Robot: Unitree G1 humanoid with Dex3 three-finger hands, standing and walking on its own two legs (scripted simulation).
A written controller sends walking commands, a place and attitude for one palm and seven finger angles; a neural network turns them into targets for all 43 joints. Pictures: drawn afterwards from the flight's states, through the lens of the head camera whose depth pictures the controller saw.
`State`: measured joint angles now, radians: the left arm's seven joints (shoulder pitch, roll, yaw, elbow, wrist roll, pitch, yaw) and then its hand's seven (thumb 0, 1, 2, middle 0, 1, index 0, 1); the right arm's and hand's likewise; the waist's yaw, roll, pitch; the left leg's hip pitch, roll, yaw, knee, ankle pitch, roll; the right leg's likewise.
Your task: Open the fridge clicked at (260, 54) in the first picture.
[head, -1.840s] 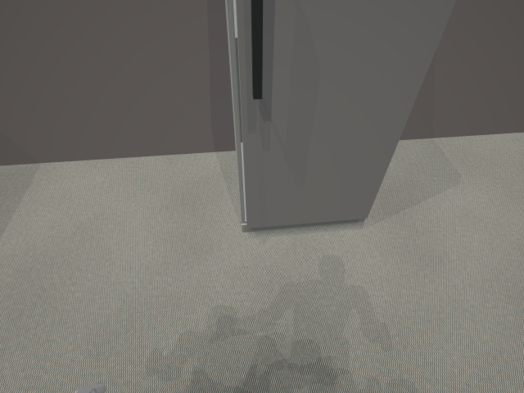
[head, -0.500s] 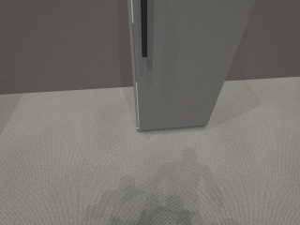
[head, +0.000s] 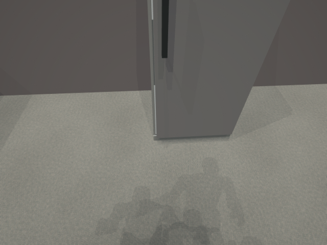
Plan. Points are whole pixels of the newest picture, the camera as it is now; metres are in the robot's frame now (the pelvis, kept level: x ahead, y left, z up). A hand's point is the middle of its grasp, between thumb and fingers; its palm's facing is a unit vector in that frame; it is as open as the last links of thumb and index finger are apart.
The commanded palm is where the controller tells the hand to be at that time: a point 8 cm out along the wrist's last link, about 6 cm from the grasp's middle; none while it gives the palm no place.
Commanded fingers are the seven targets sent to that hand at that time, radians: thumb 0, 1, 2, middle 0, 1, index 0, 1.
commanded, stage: turn to face it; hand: left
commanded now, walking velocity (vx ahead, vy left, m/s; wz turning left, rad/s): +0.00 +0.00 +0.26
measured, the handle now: out of the picture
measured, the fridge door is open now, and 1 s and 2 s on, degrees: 0 0 0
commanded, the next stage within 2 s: take the last steps up to it in 0.06 s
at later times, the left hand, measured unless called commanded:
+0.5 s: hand out of the picture -0.01 +0.16 -0.18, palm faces +0.09 -0.98 -0.20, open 7.4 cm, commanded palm none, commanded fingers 0.00 0.90 0.90 -0.20 -0.30 -0.20 -0.30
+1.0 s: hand out of the picture +0.09 +0.11 -0.19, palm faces +0.10 -0.99 -0.08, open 7.4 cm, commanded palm none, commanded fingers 0.00 0.90 0.90 -0.20 -0.30 -0.20 -0.30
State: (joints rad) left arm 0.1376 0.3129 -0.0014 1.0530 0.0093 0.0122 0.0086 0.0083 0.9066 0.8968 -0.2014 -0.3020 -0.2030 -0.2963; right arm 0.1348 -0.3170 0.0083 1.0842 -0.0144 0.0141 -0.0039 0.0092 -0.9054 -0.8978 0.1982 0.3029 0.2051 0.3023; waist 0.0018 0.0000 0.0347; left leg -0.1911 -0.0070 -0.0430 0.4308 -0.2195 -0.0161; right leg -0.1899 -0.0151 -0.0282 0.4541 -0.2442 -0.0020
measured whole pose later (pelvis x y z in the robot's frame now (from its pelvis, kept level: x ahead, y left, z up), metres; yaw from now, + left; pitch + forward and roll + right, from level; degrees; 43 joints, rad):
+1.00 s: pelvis +0.19 -0.02 -0.02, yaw +0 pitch -2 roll +0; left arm 0.46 0.11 0.04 1.17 0.03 0.00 0.00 0.01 0.91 0.90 -0.20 -0.30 -0.20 -0.30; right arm 0.14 -0.08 -0.05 1.03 -0.01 -0.08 -0.04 -0.01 -0.92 -0.90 0.20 0.30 0.21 0.30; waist 0.04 -0.05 0.03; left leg -0.32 0.06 0.21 0.63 -0.28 0.07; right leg -0.34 0.00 -0.05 1.20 -0.41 -0.04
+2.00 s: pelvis +0.39 -0.12 -0.02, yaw +1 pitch -1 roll +0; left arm 0.22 0.21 0.04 0.97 0.02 0.02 0.04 0.01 0.91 0.90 -0.20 -0.30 -0.20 -0.30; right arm 0.11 -0.16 -0.05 0.97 -0.01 0.03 -0.02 0.01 -0.91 -0.90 0.20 0.30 0.21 0.30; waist 0.03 -0.01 0.06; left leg -0.35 0.04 0.13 0.59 -0.22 0.03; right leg -0.27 -0.06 -0.01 0.59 -0.26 0.02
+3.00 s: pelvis +0.36 -0.13 -0.01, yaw +4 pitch -2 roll -1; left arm 0.33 0.23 0.01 1.04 0.02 0.00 0.01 0.01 0.91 0.90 -0.20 -0.30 -0.20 -0.30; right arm 0.24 -0.22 -0.02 1.03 -0.02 0.00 -0.01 0.01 -0.91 -0.90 0.20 0.30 0.21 0.30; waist 0.02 -0.01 0.00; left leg -0.35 -0.01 -0.01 0.50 -0.15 0.02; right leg -0.26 -0.03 -0.04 0.52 -0.25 0.01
